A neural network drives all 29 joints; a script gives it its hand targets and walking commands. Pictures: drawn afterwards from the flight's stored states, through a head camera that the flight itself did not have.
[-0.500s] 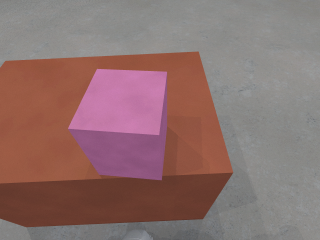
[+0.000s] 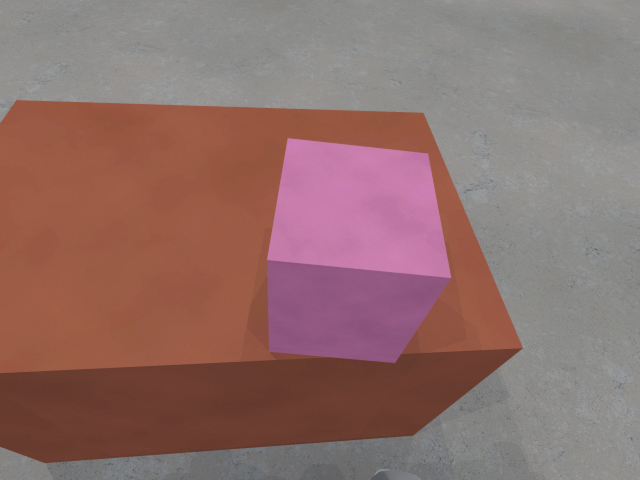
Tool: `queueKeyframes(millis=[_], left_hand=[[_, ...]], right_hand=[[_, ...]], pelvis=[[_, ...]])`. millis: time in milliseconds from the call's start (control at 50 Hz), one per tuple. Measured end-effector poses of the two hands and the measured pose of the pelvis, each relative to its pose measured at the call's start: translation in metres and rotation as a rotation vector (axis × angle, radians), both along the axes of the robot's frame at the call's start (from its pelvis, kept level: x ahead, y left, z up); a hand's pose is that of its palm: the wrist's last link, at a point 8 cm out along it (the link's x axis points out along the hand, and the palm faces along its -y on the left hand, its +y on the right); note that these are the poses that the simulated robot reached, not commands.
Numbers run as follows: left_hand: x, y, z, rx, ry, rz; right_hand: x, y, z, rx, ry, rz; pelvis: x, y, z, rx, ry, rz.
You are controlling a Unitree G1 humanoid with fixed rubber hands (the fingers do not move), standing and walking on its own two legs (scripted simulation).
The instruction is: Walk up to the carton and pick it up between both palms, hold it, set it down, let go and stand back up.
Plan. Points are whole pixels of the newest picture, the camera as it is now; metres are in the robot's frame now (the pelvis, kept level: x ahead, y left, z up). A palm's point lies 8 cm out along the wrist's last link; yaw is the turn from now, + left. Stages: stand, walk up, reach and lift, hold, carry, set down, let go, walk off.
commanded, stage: walk up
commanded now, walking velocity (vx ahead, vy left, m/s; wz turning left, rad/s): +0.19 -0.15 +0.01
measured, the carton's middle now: (344, 257) +0.42 +0.00 +0.00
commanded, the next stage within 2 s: none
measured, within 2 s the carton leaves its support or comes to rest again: neither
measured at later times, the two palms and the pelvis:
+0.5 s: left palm (214, 479) +0.14 +0.16 -0.16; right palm out of the picture -0.07 -0.23 -0.14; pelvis +0.05 -0.05 -0.01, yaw -2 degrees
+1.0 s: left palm out of the picture +0.05 +0.12 -0.14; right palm out of the picture -0.02 -0.33 -0.16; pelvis +0.04 -0.11 -0.01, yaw +1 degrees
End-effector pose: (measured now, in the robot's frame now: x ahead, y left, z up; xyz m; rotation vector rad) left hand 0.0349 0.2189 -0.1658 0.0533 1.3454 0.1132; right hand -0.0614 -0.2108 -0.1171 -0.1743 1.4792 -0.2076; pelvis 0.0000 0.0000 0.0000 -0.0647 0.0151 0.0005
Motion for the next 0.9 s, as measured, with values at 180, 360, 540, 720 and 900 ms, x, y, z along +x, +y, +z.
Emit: queueKeyframes(millis=[180, 360, 540, 720, 900], left_hand=[[-0.015, 0.029, -0.002, 0.024, 0.084, -0.014], [0.060, -0.007, -0.002, -0.008, -0.054, -0.065], [0.115, -0.073, 0.002, 0.064, -0.100, -0.111], [0.065, -0.094, 0.033, 0.159, -0.036, -0.011], [0.027, -0.113, 0.031, 0.137, 0.011, -0.007]], right_hand=[[0.011, -0.005, 0.006, -0.081, -0.056, -0.063], [-0.031, -0.016, 0.016, -0.055, 0.068, -0.147], [0.009, -0.036, -0.038, 0.104, 0.085, -0.125], [0.088, -0.090, -0.051, 0.145, -0.014, -0.030], [0.069, -0.119, -0.048, 0.096, 0.043, -0.032]], pelvis=[[0.022, 0.004, 0.001, -0.020, 0.010, 0.001], [0.039, -0.022, 0.001, -0.038, -0.035, -0.014], [0.062, -0.063, -0.023, 0.070, -0.022, -0.034], [0.072, -0.099, -0.007, 0.124, -0.052, -0.006], [0.056, -0.111, -0.006, 0.120, -0.056, 0.001]])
